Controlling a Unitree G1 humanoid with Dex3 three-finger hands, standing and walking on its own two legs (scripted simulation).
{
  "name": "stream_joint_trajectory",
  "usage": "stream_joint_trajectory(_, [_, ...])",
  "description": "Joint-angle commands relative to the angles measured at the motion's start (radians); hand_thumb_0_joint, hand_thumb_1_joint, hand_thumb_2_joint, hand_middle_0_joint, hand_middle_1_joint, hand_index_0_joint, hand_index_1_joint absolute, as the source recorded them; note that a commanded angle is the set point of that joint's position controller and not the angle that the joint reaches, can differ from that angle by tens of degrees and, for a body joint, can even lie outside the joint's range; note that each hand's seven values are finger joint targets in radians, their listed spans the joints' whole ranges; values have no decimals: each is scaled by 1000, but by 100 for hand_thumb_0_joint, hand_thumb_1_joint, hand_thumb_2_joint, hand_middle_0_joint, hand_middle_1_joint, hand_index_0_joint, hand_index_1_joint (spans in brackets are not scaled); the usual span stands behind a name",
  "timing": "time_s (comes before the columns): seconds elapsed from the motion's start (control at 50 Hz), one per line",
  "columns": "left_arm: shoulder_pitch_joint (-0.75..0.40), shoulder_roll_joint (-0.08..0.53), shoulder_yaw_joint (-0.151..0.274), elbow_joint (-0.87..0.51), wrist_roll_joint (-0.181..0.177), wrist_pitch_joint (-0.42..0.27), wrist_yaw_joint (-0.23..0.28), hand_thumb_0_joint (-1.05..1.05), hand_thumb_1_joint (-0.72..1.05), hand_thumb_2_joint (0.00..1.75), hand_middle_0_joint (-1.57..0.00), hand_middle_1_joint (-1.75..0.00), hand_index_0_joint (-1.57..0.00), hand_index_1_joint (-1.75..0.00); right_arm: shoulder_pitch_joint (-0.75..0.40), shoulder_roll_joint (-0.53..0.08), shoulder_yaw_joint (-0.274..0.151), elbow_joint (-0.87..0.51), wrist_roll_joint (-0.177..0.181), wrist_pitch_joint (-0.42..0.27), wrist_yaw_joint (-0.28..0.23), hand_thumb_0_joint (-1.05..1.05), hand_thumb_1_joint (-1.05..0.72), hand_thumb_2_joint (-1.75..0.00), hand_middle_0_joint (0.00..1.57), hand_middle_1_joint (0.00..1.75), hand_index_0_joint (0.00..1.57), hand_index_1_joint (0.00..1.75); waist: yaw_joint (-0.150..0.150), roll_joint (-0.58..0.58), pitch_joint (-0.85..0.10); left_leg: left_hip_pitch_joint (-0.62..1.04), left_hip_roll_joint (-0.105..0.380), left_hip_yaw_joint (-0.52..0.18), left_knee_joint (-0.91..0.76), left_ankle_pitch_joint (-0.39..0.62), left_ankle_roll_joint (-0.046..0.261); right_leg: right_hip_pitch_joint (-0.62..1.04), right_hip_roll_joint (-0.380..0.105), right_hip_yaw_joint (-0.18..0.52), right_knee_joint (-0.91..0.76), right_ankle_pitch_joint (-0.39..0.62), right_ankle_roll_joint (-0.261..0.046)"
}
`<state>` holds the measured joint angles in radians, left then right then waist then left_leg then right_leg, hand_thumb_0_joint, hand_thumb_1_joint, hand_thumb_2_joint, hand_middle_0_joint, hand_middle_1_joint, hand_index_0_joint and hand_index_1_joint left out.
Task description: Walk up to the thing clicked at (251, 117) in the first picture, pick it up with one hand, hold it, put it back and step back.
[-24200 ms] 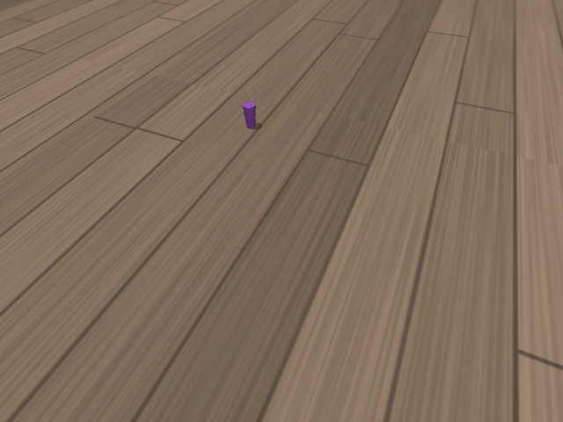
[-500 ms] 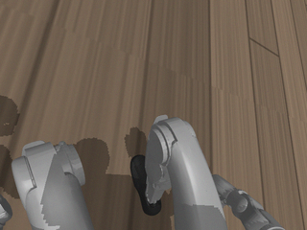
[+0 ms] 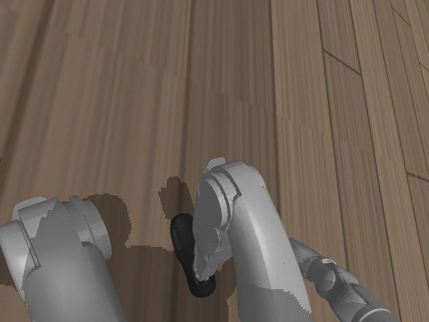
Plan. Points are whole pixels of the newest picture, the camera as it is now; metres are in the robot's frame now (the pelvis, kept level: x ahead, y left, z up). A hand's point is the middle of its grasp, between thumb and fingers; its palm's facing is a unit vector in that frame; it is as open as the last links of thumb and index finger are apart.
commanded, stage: loosen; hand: left
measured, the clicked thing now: out of the picture +0.42 +0.31 -0.20
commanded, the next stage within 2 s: open in 0.10 s
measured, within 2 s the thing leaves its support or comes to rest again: rests again in 1.18 s
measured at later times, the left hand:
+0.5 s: hand out of the picture +0.43 +0.31 -0.17, palm faces +0.51 -0.86 +0.01, open 13.4 cm
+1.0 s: hand out of the picture +0.43 +0.35 -0.13, palm faces +0.53 -0.85 +0.00, open 17.4 cm
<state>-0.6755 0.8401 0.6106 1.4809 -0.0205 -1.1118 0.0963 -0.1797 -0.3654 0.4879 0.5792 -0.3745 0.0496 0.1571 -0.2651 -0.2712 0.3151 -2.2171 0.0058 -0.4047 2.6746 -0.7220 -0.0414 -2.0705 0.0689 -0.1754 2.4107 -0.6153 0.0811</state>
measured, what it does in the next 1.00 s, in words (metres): stands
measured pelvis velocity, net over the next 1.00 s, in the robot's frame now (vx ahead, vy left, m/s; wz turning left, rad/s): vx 0.00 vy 0.00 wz -0.01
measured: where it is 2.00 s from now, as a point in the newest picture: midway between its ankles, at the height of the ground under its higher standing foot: (143, 302)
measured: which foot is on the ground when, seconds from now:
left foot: down 0.00-1.00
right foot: down 0.00-1.00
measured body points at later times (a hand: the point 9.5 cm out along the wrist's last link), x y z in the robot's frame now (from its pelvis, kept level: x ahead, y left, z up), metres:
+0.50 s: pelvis +0.00 +0.00 +0.00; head +0.22 +0.20 +0.33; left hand +0.40 +0.36 -0.17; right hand +0.17 -0.24 -0.03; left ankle +0.08 +0.13 -0.25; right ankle +0.14 -0.14 -0.25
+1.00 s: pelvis +0.00 +0.00 +0.01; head +0.22 +0.20 +0.34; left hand +0.39 +0.40 -0.13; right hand +0.16 -0.24 -0.03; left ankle +0.08 +0.13 -0.25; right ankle +0.14 -0.14 -0.25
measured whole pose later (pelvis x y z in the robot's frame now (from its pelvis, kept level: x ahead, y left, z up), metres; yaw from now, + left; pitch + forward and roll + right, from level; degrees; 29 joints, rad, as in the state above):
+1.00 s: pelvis +0.00 +0.00 +0.01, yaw +0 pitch +14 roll -18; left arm -0.65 0.85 0.63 1.26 -0.03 -1.03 0.03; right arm -0.12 -0.34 0.45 0.56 -0.34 0.08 0.15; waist -0.23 -0.26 0.27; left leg -2.21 0.01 -0.40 2.66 -0.73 -0.03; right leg -2.05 0.06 -0.18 2.38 -0.62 0.06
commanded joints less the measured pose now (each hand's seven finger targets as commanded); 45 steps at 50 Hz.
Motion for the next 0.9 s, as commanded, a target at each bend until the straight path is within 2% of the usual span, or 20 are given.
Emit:
stream_joint_trajectory(0.0, [-244, 215, -7, -170, -14, -99, 0, 0, 15, 112, -121, -127, -125, -126, 37, -364, -113, -13, -6, 10, -18, 0, -91, -90, 20, 30, 20, 30, -115, 571, -584, 396, 74, 117, -336, 154, 2, 271, 25, -170, -147, 187, -70])
stream_joint_trajectory(0.08, [-250, 205, -20, -175, -15, -101, -2, 0, -6, 80, -107, -105, -110, -102, 29, -362, -110, -16, -11, 9, -21, 0, -91, -90, 20, 30, 20, 30, -116, 583, -584, 412, 76, 118, -333, 174, 0, 271, 28, -170, -144, 202, -70])
stream_joint_trajectory(0.14, [-250, 201, -18, -153, -18, -98, 0, 0, -20, 66, -99, -93, -103, -91, 31, -366, -110, -18, -9, 8, -19, 0, -91, -89, 20, 30, 20, 30, -126, 561, -572, 388, 74, 114, -338, 135, 4, 271, 29, -175, -157, 173, -69])
stream_joint_trajectory(0.18, [-247, 217, -19, -163, -11, -99, -1, 0, -29, 57, -94, -85, -97, -83, 25, -364, -110, -20, -10, 10, -20, 0, -92, -89, 20, 30, 20, 30, -112, 577, -561, 396, 76, 113, -345, 128, 1, 251, 30, -176, -150, 164, -71])
stream_joint_trajectory(0.2, [-249, 211, -22, -156, -7, -98, -1, 0, -36, 57, -86, -78, -89, -77, 28, -368, -111, -20, -11, 13, -19, 0, -92, -90, 20, 30, 20, 30, -121, 581, -566, 408, 78, 106, -351, 137, -3, 255, 29, -182, -143, 170, -71])
stream_joint_trajectory(0.22, [-251, 187, -40, -162, -6, -99, -3, 0, -37, 51, -78, -71, -81, -70, 21, -367, -112, -24, -11, 11, -18, 0, -91, -90, 20, 30, 20, 30, -123, 581, -553, 411, 79, 102, -356, 138, -5, 246, 26, -181, -142, 171, -71])
stream_joint_trajectory(0.24, [-245, 194, -23, -161, -8, -98, -1, 0, -39, 47, -72, -66, -73, -65, 31, -369, -113, -19, -13, 11, -19, 0, -91, -90, 20, 30, 20, 30, -121, 588, -571, 434, 81, 101, -352, 164, -8, 258, 28, -181, -139, 191, -70])
stream_joint_trajectory(0.32, [-215, 200, -22, -118, -10, -84, 1, 0, -47, 34, -59, -50, -59, -50, 28, -363, -108, -27, -9, 15, -18, 0, -91, -90, 20, 30, 20, 30, -111, 563, -553, 381, 73, 115, -348, 129, 1, 263, 31, -179, -155, 166, -72])
stream_joint_trajectory(0.36, [-204, 177, -28, -120, -11, -80, 0, 0, -50, 31, -53, -45, -54, -45, 28, -364, -110, -31, -10, 16, -17, 0, -90, -90, 20, 30, 20, 30, -110, 551, -550, 390, 75, 110, -352, 140, -1, 260, 31, -182, -155, 172, -72])
stream_joint_trajectory(0.4, [-210, 186, -31, -125, -7, -81, 1, 0, -50, 29, -50, -42, -50, -42, 28, -365, -107, -37, -10, 18, -15, 0, -90, -90, 20, 30, 20, 30, -111, 565, -556, 400, 76, 103, -360, 148, -4, 260, 32, -187, -151, 175, -73])
stream_joint_trajectory(0.42, [-203, 169, -47, -122, -8, -81, -2, 0, -49, 26, -47, -39, -48, -39, 19, -361, -105, -40, -7, 17, -14, 0, -90, -90, 20, 30, 20, 30, -106, 564, -547, 391, 75, 104, -363, 138, -4, 256, 31, -186, -150, 168, -74])
stream_joint_trajectory(0.46, [-200, 199, -16, -121, -10, -79, 4, 0, -51, 24, -42, -34, -42, -35, 29, -366, -109, -38, -8, 16, -15, 0, -90, -90, 20, 30, 20, 30, -100, 561, -557, 399, 77, 105, -358, 145, -2, 261, 33, -183, -150, 173, -73])
stream_joint_trajectory(0.56, [-215, 161, -48, -114, -12, -83, 2, 0, -51, 16, -30, -21, -29, -22, 25, -360, -105, -36, -7, 16, -13, 0, -91, -90, 20, 30, 20, 30, -116, 550, -546, 391, 78, 102, -355, 134, -1, 253, 34, -183, -157, 169, -71])
stream_joint_trajectory(0.58, [-217, 188, -32, -135, -9, -83, 6, 0, -52, 15, -26, -18, -26, -19, 24, -363, -107, -42, -9, 15, -14, 0, -90, -90, 20, 30, 20, 30, -109, 560, -560, 404, 79, 108, -349, 152, 0, 264, 35, -179, -158, 182, -72])
stream_joint_trajectory(0.6, [-238, 179, -48, -127, -6, -85, 5, 0, -54, 12, -24, -16, -23, -17, 25, -360, -101, -42, -10, 17, -14, 0, -90, -90, 20, 30, 20, 30, -120, 562, -546, 392, 78, 103, -357, 139, -1, 260, 33, -184, -157, 169, -73])
stream_joint_trajectory(0.62, [-227, 183, -43, -136, -7, -85, 6, 0, -54, 10, -21, -12, -20, -13, 16, -361, -106, -44, -7, 16, -15, 0, -90, -90, 20, 30, 20, 30, -109, 556, -536, 392, 79, 102, -361, 125, 0, 243, 31, -181, -157, 157, -74])
stream_joint_trajectory(0.7, [-233, 184, -45, -125, -7, -85, 4, 0, -61, 10, -11, -10, -11, -11, 24, -361, -102, -40, -10, 18, -15, 0, -91, -90, 20, 30, 20, 30, -117, 556, -553, 397, 79, 104, -354, 132, 0, 259, 33, -182, -159, 164, -72])
stream_joint_trajectory(0.74, [-240, 204, -45, -148, -9, -88, -5, 0, -61, 10, -10, -9, -10, -9, 26, -359, -98, -34, -6, 20, -16, 0, -91, -90, 20, 30, 20, 30, -111, 557, -538, 382, 79, 104, -358, 119, 3, 253, 33, -180, -162, 150, -73])
stream_joint_trajectory(0.86, [-209, 311, 48, -308, -14, -55, -37, 0, -60, 8, -7, -7, -7, -7, 66, -361, -129, -22, 7, 35, -24, 0, -91, -90, 20, 30, 20, 30, -42, 690, -647, 487, 84, 118, -391, 195, -15, 267, 25, -157, -144, 188, -82])
stream_joint_trajectory(0.88, [-187, 283, 41, -331, -17, -39, -44, 0, -58, 8, -7, -6, -7, -7, 75, -357, -138, -26, 13, 40, -23, 0, -91, -90, 20, 30, 20, 30, -35, 708, -668, 502, 82, 117, -408, 211, -21, 269, 20, -155, -139, 194, -85])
